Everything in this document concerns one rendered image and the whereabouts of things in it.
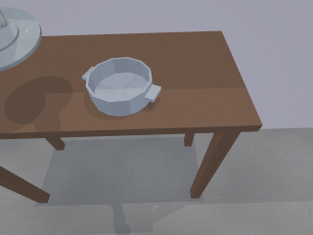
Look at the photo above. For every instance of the pot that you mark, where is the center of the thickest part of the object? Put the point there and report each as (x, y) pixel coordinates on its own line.
(121, 87)

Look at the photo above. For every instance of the table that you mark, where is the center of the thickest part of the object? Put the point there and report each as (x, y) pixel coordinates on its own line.
(202, 91)

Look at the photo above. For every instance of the lid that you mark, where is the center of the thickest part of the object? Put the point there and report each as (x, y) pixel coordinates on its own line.
(19, 38)

